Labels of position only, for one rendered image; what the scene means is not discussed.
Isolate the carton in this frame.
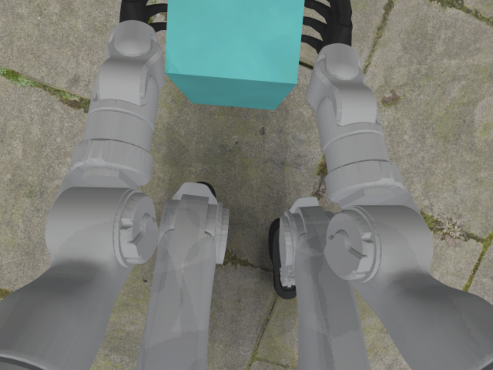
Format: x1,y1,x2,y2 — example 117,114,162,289
165,0,305,110

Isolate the robot left hand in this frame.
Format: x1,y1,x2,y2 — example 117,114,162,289
119,0,168,32

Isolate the robot right thigh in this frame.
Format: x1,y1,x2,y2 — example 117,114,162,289
279,206,371,370

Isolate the robot left forearm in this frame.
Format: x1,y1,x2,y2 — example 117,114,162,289
45,20,165,249

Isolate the left robot upper arm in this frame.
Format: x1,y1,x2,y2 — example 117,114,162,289
0,187,159,370

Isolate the robot left shin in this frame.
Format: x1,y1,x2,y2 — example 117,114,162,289
157,182,217,250

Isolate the robot right forearm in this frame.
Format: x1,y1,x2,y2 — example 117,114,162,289
306,43,433,242

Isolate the right robot upper arm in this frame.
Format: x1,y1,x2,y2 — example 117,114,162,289
324,205,493,370

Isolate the robot right hand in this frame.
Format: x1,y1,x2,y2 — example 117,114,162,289
301,0,353,54

